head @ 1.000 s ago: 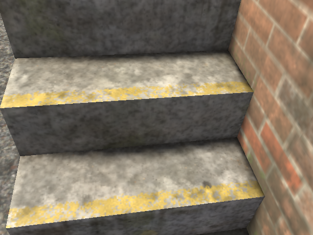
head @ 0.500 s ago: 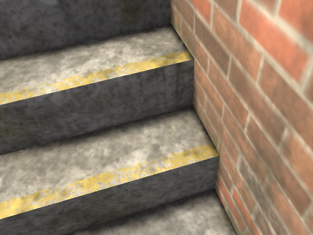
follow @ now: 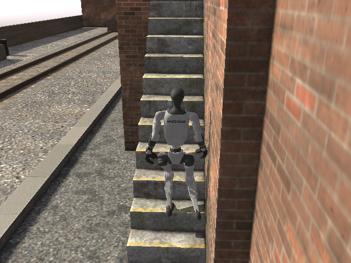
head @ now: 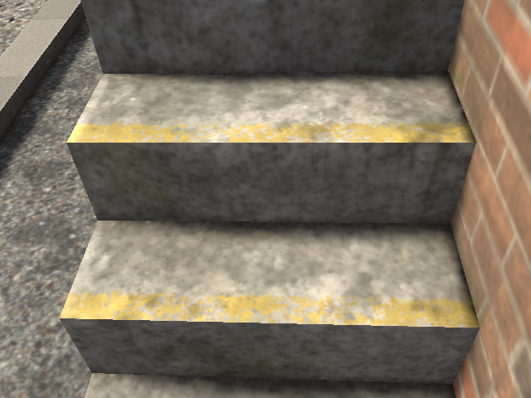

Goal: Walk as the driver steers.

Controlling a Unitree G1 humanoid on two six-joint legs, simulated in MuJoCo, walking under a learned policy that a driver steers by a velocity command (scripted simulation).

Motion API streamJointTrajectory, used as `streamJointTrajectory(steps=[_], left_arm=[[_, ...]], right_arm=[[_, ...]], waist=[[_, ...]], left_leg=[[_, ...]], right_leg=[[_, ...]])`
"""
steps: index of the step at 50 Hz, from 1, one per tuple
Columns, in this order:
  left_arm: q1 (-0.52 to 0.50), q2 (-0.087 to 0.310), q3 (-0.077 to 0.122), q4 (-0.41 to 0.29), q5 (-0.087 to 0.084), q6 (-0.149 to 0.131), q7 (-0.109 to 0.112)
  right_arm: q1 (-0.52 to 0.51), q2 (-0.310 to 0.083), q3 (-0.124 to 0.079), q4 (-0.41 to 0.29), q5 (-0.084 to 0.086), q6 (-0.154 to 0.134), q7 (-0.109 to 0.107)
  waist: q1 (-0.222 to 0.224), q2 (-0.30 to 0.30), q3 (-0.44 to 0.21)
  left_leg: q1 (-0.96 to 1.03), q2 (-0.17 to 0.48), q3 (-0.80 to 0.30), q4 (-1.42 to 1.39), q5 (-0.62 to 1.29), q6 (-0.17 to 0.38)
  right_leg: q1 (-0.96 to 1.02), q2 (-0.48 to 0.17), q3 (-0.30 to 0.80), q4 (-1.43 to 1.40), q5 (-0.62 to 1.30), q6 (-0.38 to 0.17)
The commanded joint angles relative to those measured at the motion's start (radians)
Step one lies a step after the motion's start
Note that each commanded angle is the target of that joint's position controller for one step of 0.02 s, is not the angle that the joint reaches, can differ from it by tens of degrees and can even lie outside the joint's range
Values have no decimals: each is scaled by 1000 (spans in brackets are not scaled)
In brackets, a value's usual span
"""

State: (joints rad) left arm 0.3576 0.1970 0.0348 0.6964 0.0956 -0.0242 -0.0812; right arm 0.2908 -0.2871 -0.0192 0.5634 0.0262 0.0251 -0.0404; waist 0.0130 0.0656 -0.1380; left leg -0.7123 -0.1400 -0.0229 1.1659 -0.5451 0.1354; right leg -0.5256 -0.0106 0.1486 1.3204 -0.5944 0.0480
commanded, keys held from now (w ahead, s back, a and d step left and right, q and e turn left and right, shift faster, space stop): w+q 0.48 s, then w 0.12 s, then w+e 0.40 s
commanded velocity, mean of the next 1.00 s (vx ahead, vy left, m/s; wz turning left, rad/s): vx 0.45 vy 0.00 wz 0.28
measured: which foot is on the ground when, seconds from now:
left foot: down 0.00-0.34, up 0.36-0.64, down 0.66-1.00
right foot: up 0.00-0.32, down 0.34-0.64, up 0.66-1.00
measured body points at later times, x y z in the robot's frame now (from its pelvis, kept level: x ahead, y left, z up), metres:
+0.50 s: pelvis +0.04 +0.00 -0.14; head +0.01 +0.00 +0.31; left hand -0.14 +0.21 -0.28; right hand +0.18 -0.16 -0.26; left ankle +0.04 +0.14 -0.52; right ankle -0.18 -0.15 -0.85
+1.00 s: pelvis +0.06 +0.06 +0.08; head +0.05 +0.07 +0.53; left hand +0.27 +0.26 +0.02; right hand +0.14 -0.20 -0.04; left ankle +0.13 +0.16 -0.65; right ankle +0.09 -0.10 -0.29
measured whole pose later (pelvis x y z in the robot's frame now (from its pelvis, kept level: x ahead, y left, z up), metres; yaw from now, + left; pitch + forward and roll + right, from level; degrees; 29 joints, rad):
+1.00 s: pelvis +0.06 +0.06 +0.08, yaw +8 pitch +2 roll -3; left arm 0.11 0.19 -0.04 0.53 0.00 -0.01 -0.12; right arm 0.35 -0.27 0.01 0.79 -0.09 -0.09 0.02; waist -0.12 0.04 -0.06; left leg -0.45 0.07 0.08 0.59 -0.18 0.05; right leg -1.13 0.09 0.12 2.28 -0.30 0.00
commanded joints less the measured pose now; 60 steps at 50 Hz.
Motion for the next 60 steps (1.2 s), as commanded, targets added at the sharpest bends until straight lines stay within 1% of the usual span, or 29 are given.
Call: streamJointTrajectory(steps=[1,4,7,9,11,13,14,16,19,22,23,25,27,28,29,30,31,32,33,34,35,37,38,40,41,42,46,55,60], left_arm=[[-29,147,52,-46,-5,-65,1],[60,178,66,42,25,-75,-46],[74,167,49,37,19,-41,-36],[99,55,-2,35,55,-18,-61],[132,3,-37,37,39,7,-76],[229,22,-64,47,75,58,-82],[232,-4,-96,70,92,72,-98],[182,48,-101,138,49,62,-126],[390,265,4,291,122,45,-147],[228,242,44,224,48,12,-82],[72,268,63,165,-101,-46,137],[71,187,10,113,-126,-51,183],[-23,134,-19,63,-153,-42,196],[-86,221,-13,45,-154,-55,197],[130,188,-20,92,-182,-80,183],[180,264,-10,102,-185,-105,166],[112,327,5,72,-186,-126,132],[57,311,13,42,-192,-136,114],[-24,184,0,70,-167,-120,95],[-95,41,-22,42,-188,-107,92],[-226,-32,-36,-75,-167,-80,102],[-308,-117,-62,-153,-95,-53,122],[-357,-6,-85,-270,-22,-50,-7],[-363,-16,-64,-279,-42,4,-49],[-289,8,-56,-223,-23,14,-52],[-225,-12,-69,-215,-9,11,-48],[-187,54,-59,-199,-113,-1,-26],[-85,91,-27,-113,-91,21,-49],[46,138,11,-97,-92,10,-47]], right_arm=[[-107,-148,-21,-120,65,-16,46],[-313,-82,13,-167,77,-32,89],[-336,-22,40,-154,42,-32,76],[-300,8,44,-135,5,-9,42],[-193,-1,52,-94,-6,9,42],[-149,-17,61,-90,26,35,46],[-128,5,80,-90,45,57,40],[-71,64,117,-68,27,97,88],[87,64,109,-55,-34,120,148],[-160,88,109,-55,-51,58,169],[-402,78,40,-78,-126,45,81],[-472,50,33,-50,-118,52,63],[-398,141,70,-15,-61,71,64],[-264,108,64,4,-28,80,53],[-299,69,61,-15,-56,38,55],[-248,73,47,-5,-47,48,74],[-88,36,31,39,-47,69,74],[22,-7,5,115,-49,79,78],[5,-66,-33,169,-70,76,96],[-7,-135,-60,159,-148,86,76],[-35,-118,-63,175,-152,68,57],[0,8,-41,296,-130,44,52],[-70,28,14,49,-23,-22,126],[8,129,46,182,-55,-54,159],[36,110,49,220,-66,-81,136],[42,34,31,221,-65,-116,95],[-27,-101,1,154,-125,-125,63],[100,-153,-3,228,-118,-181,34],[-230,-237,-31,100,-112,-172,17]], waist=[[-23,94,16],[15,-39,27],[25,-110,38],[11,-114,53],[-6,-32,49],[17,-142,54],[5,-74,36],[-93,-151,72],[-106,-224,-188],[-41,-78,65],[-81,-181,260],[-40,2,386],[-88,-53,399],[-169,-140,212],[-71,-164,117],[-114,-267,-159],[-160,-357,-245],[-184,-245,-297],[-171,-66,-271],[-156,44,-251],[-143,12,-146],[-79,-73,126],[-181,-64,192],[-107,-148,92],[-91,-173,42],[-62,-10,25],[-45,63,84],[-114,112,139],[1,88,76]], left_leg=[[-46,266,-684,-595,-78,231],[-196,208,-550,-468,4,168],[-209,169,-487,-448,70,125],[-187,102,-388,-331,93,91],[-200,105,-481,-296,2,128],[3,17,-406,-195,-5,129],[-25,-17,-352,-83,-37,88],[-413,-64,-127,403,-19,-17],[-1020,-21,-125,1127,-191,-76],[-1120,210,-140,1152,-197,-101],[-924,186,-146,1229,-267,-74],[-766,162,-21,1017,-171,-79],[-329,92,225,567,-115,-30],[66,-4,215,527,-105,0],[231,-38,168,329,-162,52],[496,-37,37,225,-39,61],[606,-46,-73,94,-13,54],[764,-17,-175,-158,51,55],[653,77,-391,-386,70,75],[435,276,-634,-643,72,145],[260,315,-693,-763,-152,110],[163,275,-598,-722,-344,39],[156,319,-533,-631,239,45],[358,380,-426,-612,741,60],[432,352,-346,-650,536,33],[481,333,-309,-722,326,30],[257,344,-193,-831,27,-29],[433,543,-129,-960,3,44],[302,488,91,-1043,71,-72]], right_leg=[[-235,114,61,670,252,34],[-180,93,10,736,397,3],[-10,29,17,103,426,-34],[180,1,-25,-488,432,-58],[327,-15,-41,-705,519,-70],[284,0,-152,-1098,638,-117],[374,-78,-160,-1376,842,-163],[610,-189,-162,-1391,1070,-305],[1173,-517,-46,-852,1949,-545],[1065,-576,23,-1135,1013,-425],[714,-494,-86,-1184,1092,-266],[535,-399,-255,-1264,1096,-192],[324,-257,-482,-1243,1842,-127],[214,-270,-430,-1067,2554,-107],[244,-280,-313,-830,2807,-88],[239,-300,-251,-660,2837,-89],[187,-278,-228,-511,2503,-120],[54,-158,-193,-328,1712,-131],[59,-4,-138,60,732,-111],[11,122,-31,717,653,-88],[-84,112,-2,927,626,-103],[-358,82,-22,976,498,-154],[-492,106,141,984,257,-150],[-582,68,120,751,224,-184],[-561,35,120,601,306,-180],[-569,33,59,621,290,-153],[-576,114,-39,949,296,-53],[-756,23,-130,1002,260,-63],[-208,-19,-195,375,280,-77]])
